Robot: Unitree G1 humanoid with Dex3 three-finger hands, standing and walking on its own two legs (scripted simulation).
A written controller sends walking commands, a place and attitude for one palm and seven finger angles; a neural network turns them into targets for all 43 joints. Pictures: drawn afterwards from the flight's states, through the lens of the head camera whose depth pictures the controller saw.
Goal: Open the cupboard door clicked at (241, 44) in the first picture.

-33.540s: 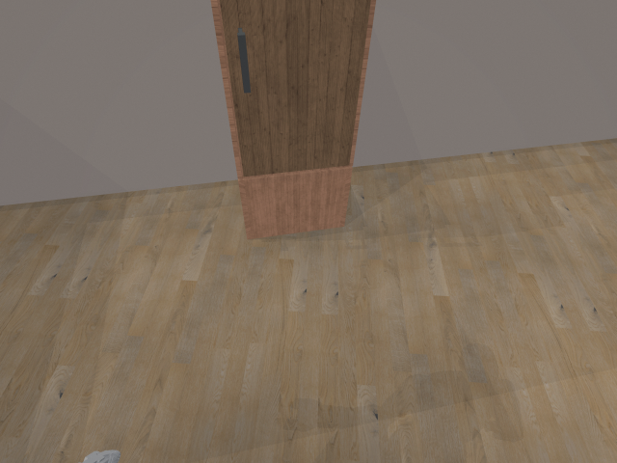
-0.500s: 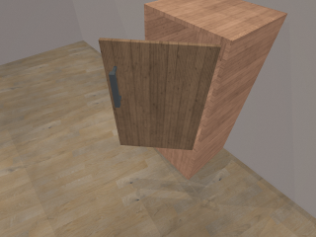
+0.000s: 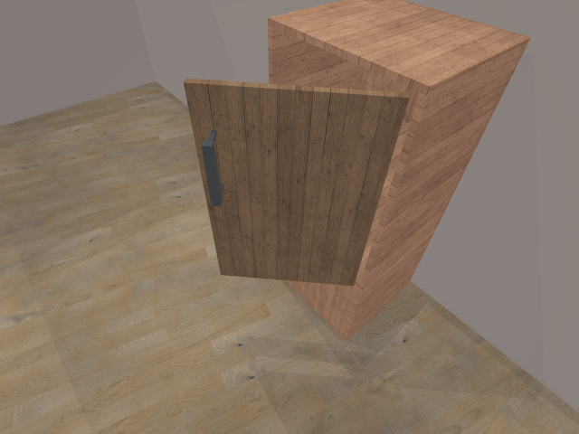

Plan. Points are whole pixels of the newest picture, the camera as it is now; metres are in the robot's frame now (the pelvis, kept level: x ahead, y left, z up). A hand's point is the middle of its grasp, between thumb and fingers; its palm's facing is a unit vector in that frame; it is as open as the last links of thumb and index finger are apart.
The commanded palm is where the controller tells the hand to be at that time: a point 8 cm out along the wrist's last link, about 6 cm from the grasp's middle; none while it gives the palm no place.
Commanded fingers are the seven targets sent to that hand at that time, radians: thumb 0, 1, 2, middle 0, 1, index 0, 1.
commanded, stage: come to a stop and stand still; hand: left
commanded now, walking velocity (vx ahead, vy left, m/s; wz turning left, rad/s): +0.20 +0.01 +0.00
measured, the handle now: (215, 169) +0.59 +0.20 +0.02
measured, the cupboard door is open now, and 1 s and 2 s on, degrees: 45 45 45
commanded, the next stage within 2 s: look again from close up in 1.02 s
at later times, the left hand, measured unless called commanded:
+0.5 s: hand out of the picture +0.06 +0.19 -0.18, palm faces +0.04 -0.97 -0.22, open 7.3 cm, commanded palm none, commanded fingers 0.00 0.90 0.90 -0.20 -0.30 -0.20 -0.30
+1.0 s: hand out of the picture +0.02 +0.19 -0.17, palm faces -0.03 -0.97 -0.23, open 7.3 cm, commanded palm none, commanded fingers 0.00 0.90 0.90 -0.20 -0.30 -0.20 -0.30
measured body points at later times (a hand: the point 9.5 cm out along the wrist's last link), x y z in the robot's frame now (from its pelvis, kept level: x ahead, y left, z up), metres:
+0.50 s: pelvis +0.04 +0.01 +0.00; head +0.06 +0.01 +0.45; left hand +0.06 +0.24 -0.16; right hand +0.04 -0.21 -0.16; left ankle -0.01 +0.10 -0.74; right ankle +0.03 -0.12 -0.74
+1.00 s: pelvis -0.01 +0.01 +0.00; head +0.00 +0.00 +0.45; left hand +0.02 +0.24 -0.15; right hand +0.01 -0.22 -0.16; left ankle -0.01 +0.10 -0.74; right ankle +0.03 -0.12 -0.74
